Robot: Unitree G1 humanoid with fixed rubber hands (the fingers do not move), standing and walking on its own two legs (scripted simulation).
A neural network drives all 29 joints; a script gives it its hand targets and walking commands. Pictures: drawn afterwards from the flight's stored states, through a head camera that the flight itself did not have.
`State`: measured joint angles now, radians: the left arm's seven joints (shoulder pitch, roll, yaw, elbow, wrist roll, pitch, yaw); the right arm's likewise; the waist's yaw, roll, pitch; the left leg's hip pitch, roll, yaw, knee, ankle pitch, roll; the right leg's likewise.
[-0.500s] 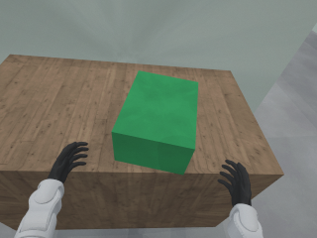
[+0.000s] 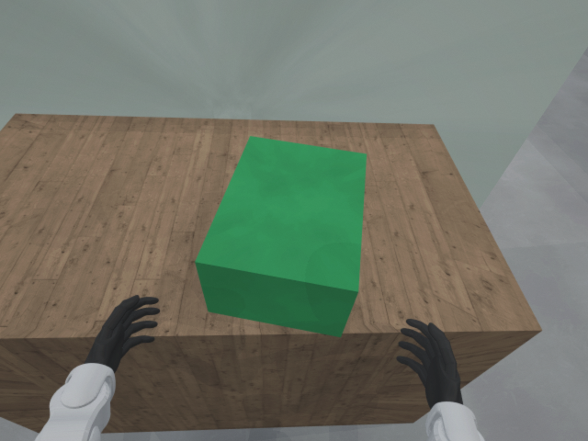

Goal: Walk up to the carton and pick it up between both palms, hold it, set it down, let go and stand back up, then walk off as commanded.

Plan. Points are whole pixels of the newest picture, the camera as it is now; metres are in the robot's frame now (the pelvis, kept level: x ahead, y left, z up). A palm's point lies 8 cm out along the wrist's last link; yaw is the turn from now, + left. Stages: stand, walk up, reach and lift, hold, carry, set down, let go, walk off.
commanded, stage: set down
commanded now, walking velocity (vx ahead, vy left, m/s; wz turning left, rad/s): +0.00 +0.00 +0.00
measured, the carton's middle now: (291, 228) +0.46 +0.02 +0.00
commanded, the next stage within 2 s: let go in 0.42 s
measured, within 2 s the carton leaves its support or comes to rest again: neither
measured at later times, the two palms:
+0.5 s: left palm (114, 363) +0.21 +0.24 -0.01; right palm (444, 422) +0.17 -0.19 -0.05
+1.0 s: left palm (116, 362) +0.21 +0.24 -0.01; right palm (450, 431) +0.16 -0.20 -0.06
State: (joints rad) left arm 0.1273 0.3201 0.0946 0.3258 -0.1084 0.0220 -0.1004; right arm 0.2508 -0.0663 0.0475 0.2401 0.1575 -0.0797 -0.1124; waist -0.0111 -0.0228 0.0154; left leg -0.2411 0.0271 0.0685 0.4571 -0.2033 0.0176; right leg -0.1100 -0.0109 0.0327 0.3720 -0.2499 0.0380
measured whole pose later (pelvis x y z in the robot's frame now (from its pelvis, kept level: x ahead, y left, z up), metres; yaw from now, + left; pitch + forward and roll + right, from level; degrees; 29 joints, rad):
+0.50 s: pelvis +0.00 -0.01 +0.00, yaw +0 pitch -3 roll -1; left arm 0.14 0.28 0.09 0.33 -0.11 0.08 -0.08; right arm 0.26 -0.10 0.05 0.43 0.06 -0.12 -0.06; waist -0.01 0.01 0.02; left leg -0.20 0.04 0.07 0.46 -0.21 0.01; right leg -0.07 0.00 0.03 0.37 -0.25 0.03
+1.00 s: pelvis +0.00 -0.01 +0.00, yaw +0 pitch -3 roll -1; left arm 0.14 0.27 0.09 0.33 -0.11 0.12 -0.06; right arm 0.26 -0.14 0.05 0.49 0.04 -0.11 -0.01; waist -0.01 0.02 0.02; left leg -0.19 0.04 0.07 0.45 -0.21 0.01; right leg -0.06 0.00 0.03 0.37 -0.25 0.03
